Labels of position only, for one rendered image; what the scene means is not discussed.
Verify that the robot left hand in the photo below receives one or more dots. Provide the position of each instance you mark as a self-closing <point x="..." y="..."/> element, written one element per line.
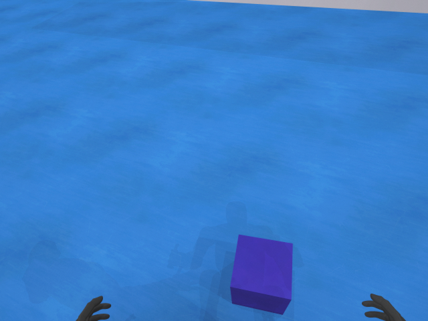
<point x="92" y="307"/>

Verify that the robot right hand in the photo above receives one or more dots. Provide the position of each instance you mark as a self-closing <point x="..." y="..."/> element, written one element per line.
<point x="389" y="312"/>

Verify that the carton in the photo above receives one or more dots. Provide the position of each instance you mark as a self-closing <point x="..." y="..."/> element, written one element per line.
<point x="262" y="274"/>

